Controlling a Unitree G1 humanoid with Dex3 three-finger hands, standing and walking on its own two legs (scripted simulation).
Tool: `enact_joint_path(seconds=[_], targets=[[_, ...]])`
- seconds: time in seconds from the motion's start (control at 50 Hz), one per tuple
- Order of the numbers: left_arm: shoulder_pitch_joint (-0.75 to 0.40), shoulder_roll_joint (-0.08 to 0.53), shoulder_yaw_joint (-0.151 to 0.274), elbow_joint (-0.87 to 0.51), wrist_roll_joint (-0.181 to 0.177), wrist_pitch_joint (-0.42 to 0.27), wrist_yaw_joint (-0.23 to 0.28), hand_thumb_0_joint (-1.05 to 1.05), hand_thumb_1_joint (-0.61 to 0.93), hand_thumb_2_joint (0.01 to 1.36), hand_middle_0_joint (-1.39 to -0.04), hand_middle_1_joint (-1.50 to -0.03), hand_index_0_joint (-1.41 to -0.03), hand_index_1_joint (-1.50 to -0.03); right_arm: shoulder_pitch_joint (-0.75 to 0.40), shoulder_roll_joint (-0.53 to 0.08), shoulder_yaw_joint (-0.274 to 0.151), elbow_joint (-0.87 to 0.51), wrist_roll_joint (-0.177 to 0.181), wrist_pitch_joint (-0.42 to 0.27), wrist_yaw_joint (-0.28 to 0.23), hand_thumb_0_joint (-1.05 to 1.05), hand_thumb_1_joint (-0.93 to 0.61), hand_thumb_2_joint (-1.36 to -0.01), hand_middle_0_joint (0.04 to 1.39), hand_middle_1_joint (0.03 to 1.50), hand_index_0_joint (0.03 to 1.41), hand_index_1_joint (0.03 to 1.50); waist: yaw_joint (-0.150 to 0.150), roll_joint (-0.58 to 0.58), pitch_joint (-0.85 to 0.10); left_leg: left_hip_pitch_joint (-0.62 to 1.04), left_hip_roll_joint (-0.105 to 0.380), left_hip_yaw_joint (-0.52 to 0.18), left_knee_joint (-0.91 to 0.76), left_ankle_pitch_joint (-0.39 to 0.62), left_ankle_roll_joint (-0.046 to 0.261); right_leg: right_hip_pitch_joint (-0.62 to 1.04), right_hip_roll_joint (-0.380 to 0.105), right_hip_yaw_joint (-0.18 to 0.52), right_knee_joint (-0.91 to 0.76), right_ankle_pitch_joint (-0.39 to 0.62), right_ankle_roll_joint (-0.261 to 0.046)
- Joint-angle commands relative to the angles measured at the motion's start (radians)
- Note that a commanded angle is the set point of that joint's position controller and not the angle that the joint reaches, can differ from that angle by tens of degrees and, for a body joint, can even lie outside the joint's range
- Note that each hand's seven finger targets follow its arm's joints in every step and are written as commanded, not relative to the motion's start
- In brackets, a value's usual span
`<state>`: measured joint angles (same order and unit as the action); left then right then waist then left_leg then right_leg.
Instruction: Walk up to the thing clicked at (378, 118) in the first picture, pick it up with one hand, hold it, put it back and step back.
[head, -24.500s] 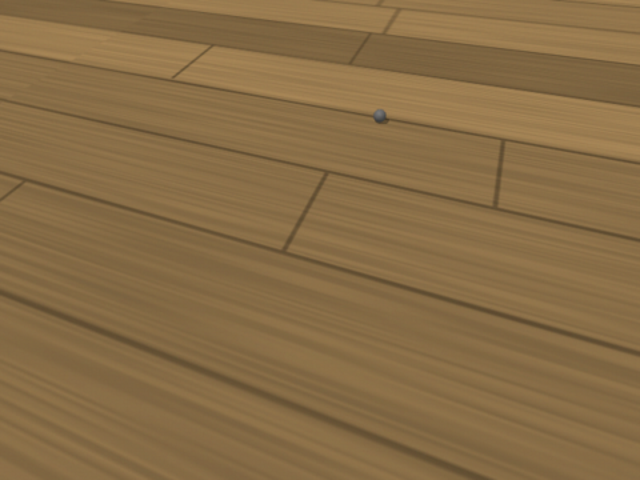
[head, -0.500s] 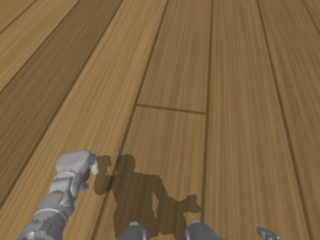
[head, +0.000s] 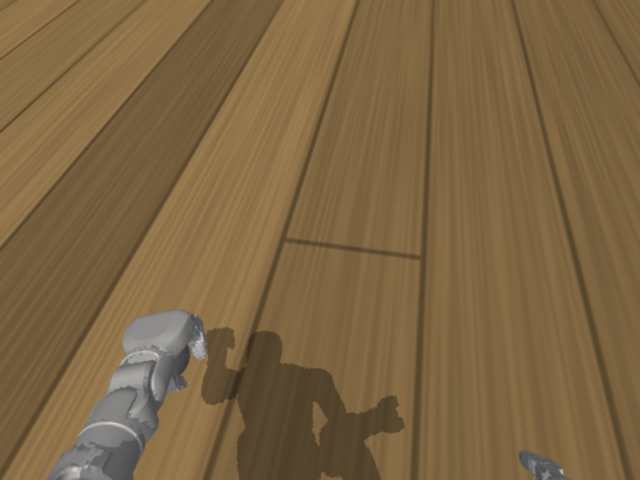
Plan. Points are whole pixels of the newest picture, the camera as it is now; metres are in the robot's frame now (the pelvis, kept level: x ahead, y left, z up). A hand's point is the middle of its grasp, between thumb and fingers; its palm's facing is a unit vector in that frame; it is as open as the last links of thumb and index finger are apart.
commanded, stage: hold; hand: left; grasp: from above
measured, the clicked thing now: (165, 356) +0.32 +0.24 -0.09
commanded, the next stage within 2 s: crouch in 1.66 s
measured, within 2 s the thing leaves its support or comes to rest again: neither
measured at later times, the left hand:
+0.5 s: hand (164, 360) +0.30 +0.22 -0.04, palm faces -0.46 -0.06 -0.88, open 7.0 cm
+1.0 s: hand (163, 374) +0.27 +0.21 -0.03, palm faces -0.46 -0.06 -0.89, open 7.1 cm
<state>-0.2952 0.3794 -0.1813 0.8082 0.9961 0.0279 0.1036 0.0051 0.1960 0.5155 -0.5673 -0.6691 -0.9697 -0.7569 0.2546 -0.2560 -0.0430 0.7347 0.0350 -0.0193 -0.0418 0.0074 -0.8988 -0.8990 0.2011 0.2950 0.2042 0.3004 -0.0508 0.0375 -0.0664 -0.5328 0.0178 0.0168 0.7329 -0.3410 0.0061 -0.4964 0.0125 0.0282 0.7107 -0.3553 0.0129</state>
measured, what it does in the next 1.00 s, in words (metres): stands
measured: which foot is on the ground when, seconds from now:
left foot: down 0.00-1.00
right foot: down 0.00-1.00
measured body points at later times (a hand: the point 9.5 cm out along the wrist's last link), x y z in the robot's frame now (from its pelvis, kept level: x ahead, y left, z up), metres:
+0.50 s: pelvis +0.00 +0.00 +0.01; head +0.02 -0.01 +0.46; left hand +0.32 +0.22 +0.01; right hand +0.11 -0.26 -0.11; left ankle +0.01 +0.11 -0.71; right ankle +0.00 -0.13 -0.71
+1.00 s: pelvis -0.02 +0.00 +0.02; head -0.01 -0.02 +0.47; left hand +0.29 +0.22 +0.02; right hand +0.11 -0.26 -0.10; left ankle +0.01 +0.11 -0.71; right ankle +0.00 -0.13 -0.71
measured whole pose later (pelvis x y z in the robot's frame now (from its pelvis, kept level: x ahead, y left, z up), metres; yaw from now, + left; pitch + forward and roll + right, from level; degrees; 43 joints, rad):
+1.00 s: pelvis -0.02 +0.00 +0.02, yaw +0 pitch +1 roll +0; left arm -0.24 0.38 -0.21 0.67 0.99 0.01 -0.01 0.01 0.18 0.55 -0.57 -0.66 -0.94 -0.74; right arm 0.22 -0.27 -0.03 0.68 0.05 0.04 -0.05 0.01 -0.90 -0.90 0.20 0.29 0.20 0.30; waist -0.01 0.06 -0.01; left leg -0.33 0.01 0.03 0.53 -0.23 0.01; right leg -0.31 0.01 0.04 0.54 -0.25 0.01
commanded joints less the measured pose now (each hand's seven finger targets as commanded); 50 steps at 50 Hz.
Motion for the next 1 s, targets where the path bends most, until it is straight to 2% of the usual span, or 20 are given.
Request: enact_joint_path(seconds=[0.0, 0.02, 0.12, 0.16, 0.18, 0.22, 0.32, 0.36, 0.42, 0.44, 0.46, 0.48, 0.54, 0.56, 0.6, 0.68, 0.7, 0.74, 0.92, 0.98], targets=[[-0.324, 0.228, 0.095, -0.200, 0.010, 0.003, 0.050, 0.000, 0.581, 0.693, -0.899, -0.775, -0.946, -0.728, 0.012, -0.147, -0.052, -0.090, 0.004, -0.026, -0.003, 0.000, -0.895, -0.896, 0.200, 0.300, 0.200, 0.300, 0.009, -0.005, -0.306, 0.256, -0.029, -0.005, -0.086, 0.366, 0.002, 0.113, 0.033, -0.005, -0.112, 0.353, -0.015], [-0.340, 0.210, 0.079, -0.211, 0.006, 0.004, 0.045, 0.000, 0.586, 0.700, -0.908, -0.768, -0.952, -0.724, 0.009, -0.146, -0.053, -0.093, 0.004, -0.024, -0.001, 0.000, -0.895, -0.896, 0.200, 0.300, 0.200, 0.300, 0.001, -0.010, -0.311, 0.266, -0.029, -0.004, -0.090, 0.370, 0.002, 0.116, 0.032, -0.005, -0.114, 0.359, -0.014], [-0.328, 0.217, 0.079, -0.209, 0.009, 0.003, 0.024, 0.000, 0.596, 0.691, -0.923, -0.742, -0.964, -0.701, -0.009, -0.150, -0.055, -0.113, 0.008, -0.012, 0.003, 0.000, -0.894, -0.896, 0.200, 0.300, 0.200, 0.300, 0.012, 0.004, -0.267, 0.267, -0.033, 0.003, -0.124, 0.313, 0.002, 0.125, 0.030, -0.004, -0.145, 0.305, -0.019], [-0.337, 0.223, 0.085, -0.239, 0.009, 0.002, 0.014, 0.000, 0.591, 0.679, -0.905, -0.759, -0.953, -0.711, -0.008, -0.149, -0.055, -0.119, 0.009, -0.010, 0.004, 0.000, -0.894, -0.896, 0.200, 0.300, 0.200, 0.300, 0.013, 0.016, -0.296, 0.288, -0.028, -0.002, -0.132, 0.345, -0.001, 0.142, 0.034, -0.007, -0.137, 0.321, -0.023], [-0.319, 0.228, 0.087, -0.233, 0.013, 0.004, 0.010, 0.000, 0.577, 0.691, -0.906, -0.749, -0.948, -0.707, -0.015, -0.151, -0.054, -0.123, 0.009, -0.007, 0.005, 0.000, -0.897, -0.897, 0.200, 0.300, 0.200, 0.300, 0.025, 0.023, -0.286, 0.290, -0.029, -0.003, -0.135, 0.357, -0.002, 0.147, 0.034, -0.012, -0.141, 0.325, -0.024], [-0.322, 0.218, 0.077, -0.253, 0.013, 0.000, -0.003, 0.000, 0.596, 0.698, -0.928, -0.728, -0.965, -0.691, -0.013, -0.150, -0.055, -0.127, 0.010, -0.004, 0.006, 0.000, -0.893, -0.896, 0.200, 0.300, 0.200, 0.300, 0.017, 0.013, -0.292, 0.313, -0.023, -0.004, -0.137, 0.389, 0.001, 0.141, 0.038, -0.014, -0.144, 0.342, -0.025], [-0.344, 0.230, 0.089, -0.278, 0.009, -0.011, -0.016, 0.000, 0.587, 0.714, -0.907, -0.762, -0.949, -0.719, -0.023, -0.152, -0.052, -0.144, 0.012, 0.005, 0.003, 0.000, -0.893, -0.896, 0.200, 0.300, 0.200, 0.300, 0.021, 0.019, -0.252, 0.309, -0.021, -0.004, -0.178, 0.315, -0.003, 0.150, 0.039, -0.012, -0.173, 0.285, -0.029], [-0.317, 0.215, 0.081, -0.266, 0.009, -0.008, -0.017, 0.000, 0.581, 0.693, -0.893, -0.763, -0.941, -0.714, -0.029, -0.149, -0.049, -0.149, 0.012, 0.005, 0.004, 0.000, -0.893, -0.896, 0.200, 0.300, 0.200, 0.300, 0.021, 0.007, -0.244, 0.314, -0.019, -0.005, -0.184, 0.328, -0.002, 0.158, 0.038, -0.012, -0.174, 0.294, -0.031], [-0.332, 0.226, 0.087, -0.292, 0.011, -0.006, -0.021, 0.000, 0.579, 0.747, -0.910, -0.765, -0.946, -0.728, -0.030, -0.151, -0.050, -0.155, 0.014, 0.010, 0.005, 0.000, -0.895, -0.897, 0.200, 0.300, 0.200, 0.300, 0.025, 0.005, -0.258, 0.326, -0.020, -0.003, -0.190, 0.348, 0.000, 0.178, 0.037, -0.011, -0.181, 0.314, -0.029], [-0.326, 0.218, 0.082, -0.289, 0.011, -0.006, -0.022, 0.000, 0.581, 0.765, -0.918, -0.770, -0.951, -0.736, -0.036, -0.147, -0.049, -0.156, 0.014, 0.011, 0.005, 0.000, -0.898, -0.898, 0.200, 0.300, 0.200, 0.300, 0.031, 0.006, -0.245, 0.323, -0.021, -0.001, -0.196, 0.331, 0.000, 0.181, 0.036, -0.011, -0.187, 0.301, -0.029], [-0.323, 0.214, 0.078, -0.292, 0.011, -0.006, -0.025, 0.000, 0.581, 0.776, -0.919, -0.763, -0.950, -0.732, -0.035, -0.148, -0.049, -0.158, 0.013, 0.012, 0.006, 0.000, -0.895, -0.897, 0.200, 0.300, 0.200, 0.300, 0.021, 0.002, -0.241, 0.320, -0.023, 0.003, -0.197, 0.324, 0.003, 0.184, 0.034, -0.007, -0.194, 0.300, -0.027], [-0.304, 0.215, 0.082, -0.279, 0.006, -0.005, -0.030, 0.000, 0.591, 0.773, -0.927, -0.766, -0.959, -0.734, -0.043, -0.148, -0.048, -0.160, 0.015, 0.013, 0.005, 0.000, -0.896, -0.898, 0.200, 0.300, 0.200, 0.300, 0.033, -0.016, -0.237, 0.323, -0.024, 0.003, -0.202, 0.323, 0.004, 0.192, 0.033, -0.010, -0.196, 0.300, -0.026], [-0.322, 0.233, 0.090, -0.305, 0.011, -0.011, -0.042, 0.000, 0.571, 0.753, -0.900, -0.781, -0.937, -0.743, -0.049, -0.146, -0.046, -0.162, 0.016, 0.017, 0.001, 0.000, -0.899, -0.898, 0.200, 0.300, 0.200, 0.300, 0.034, 0.001, -0.240, 0.331, -0.025, 0.005, -0.212, 0.314, 0.006, 0.191, 0.032, -0.005, -0.207, 0.294, -0.025], [-0.302, 0.211, 0.075, -0.290, 0.009, -0.010, -0.045, 0.000, 0.564, 0.750, -0.908, -0.758, -0.940, -0.725, -0.047, -0.145, -0.044, -0.164, 0.016, 0.017, 0.002, 0.000, -0.900, -0.899, 0.200, 0.300, 0.200, 0.300, 0.025, -0.019, -0.222, 0.327, -0.025, 0.004, -0.217, 0.300, 0.007, 0.193, 0.031, -0.006, -0.211, 0.282, -0.025], [-0.331, 0.236, 0.091, -0.322, 0.009, -0.014, -0.046, 0.000, 0.599, 0.743, -0.915, -0.780, -0.955, -0.739, -0.062, -0.144, -0.042, -0.169, 0.018, 0.017, 0.000, 0.000, -0.898, -0.898, 0.200, 0.300, 0.200, 0.300, 0.037, 0.015, -0.230, 0.337, -0.025, 0.005, -0.229, 0.282, 0.005, 0.189, 0.030, -0.004, -0.219, 0.262, -0.029], [-0.320, 0.225, 0.084, -0.319, 0.004, -0.017, -0.051, 0.000, 0.591, 0.734, -0.901, -0.802, -0.948, -0.754, -0.072, -0.145, -0.039, -0.175, 0.018, 0.018, -0.002, 0.000, -0.899, -0.898, 0.200, 0.300, 0.200, 0.300, 0.028, -0.017, -0.202, 0.328, -0.027, 0.005, -0.241, 0.245, 0.010, 0.194, 0.027, -0.002, -0.240, 0.233, -0.024], [-0.328, 0.230, 0.084, -0.341, 0.003, -0.019, -0.052, 0.000, 0.567, 0.733, -0.893, -0.775, -0.933, -0.734, -0.077, -0.143, -0.037, -0.178, 0.020, 0.018, -0.002, 0.000, -0.899, -0.898, 0.200, 0.300, 0.200, 0.300, 0.037, -0.002, -0.207, 0.336, -0.025, 0.005, -0.250, 0.237, 0.008, 0.202, 0.028, -0.003, -0.241, 0.223, -0.027], [-0.298, 0.225, 0.084, -0.309, 0.002, -0.018, -0.057, 0.000, 0.556, 0.746, -0.895, -0.771, -0.931, -0.734, -0.087, -0.143, -0.036, -0.180, 0.021, 0.019, -0.003, 0.000, -0.901, -0.899, 0.200, 0.300, 0.200, 0.300, 0.036, -0.007, -0.185, 0.337, -0.023, 0.004, -0.258, 0.226, 0.008, 0.194, 0.028, -0.006, -0.247, 0.208, -0.028], [-0.329, 0.233, 0.089, -0.358, -0.005, -0.021, -0.056, 0.000, 0.569, 0.752, -0.894, -0.790, -0.935, -0.749, -0.119, -0.141, -0.030, -0.185, 0.022, 0.017, -0.008, 0.000, -0.902, -0.899, 0.200, 0.300, 0.200, 0.300, 0.040, 0.011, -0.187, 0.360, -0.026, 0.009, -0.280, 0.176, 0.007, 0.202, 0.024, 0.000, -0.277, 0.160, -0.025], [-0.329, 0.240, 0.090, -0.366, -0.001, -0.015, -0.059, 0.000, 0.566, 0.757, -0.894, -0.788, -0.934, -0.748, -0.121, -0.141, -0.029, -0.183, 0.024, 0.018, -0.012, 0.000, -0.900, -0.899, 0.200, 0.300, 0.200, 0.300, 0.039, 0.001, -0.196, 0.370, -0.025, 0.011, -0.282, 0.201, 0.009, 0.212, 0.023, 0.001, -0.278, 0.186, -0.024]])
